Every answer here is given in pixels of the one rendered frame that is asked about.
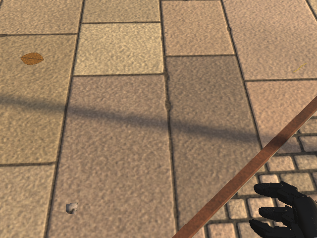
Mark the robot right hand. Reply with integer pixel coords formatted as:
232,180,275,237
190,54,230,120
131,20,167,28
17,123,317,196
249,181,317,238

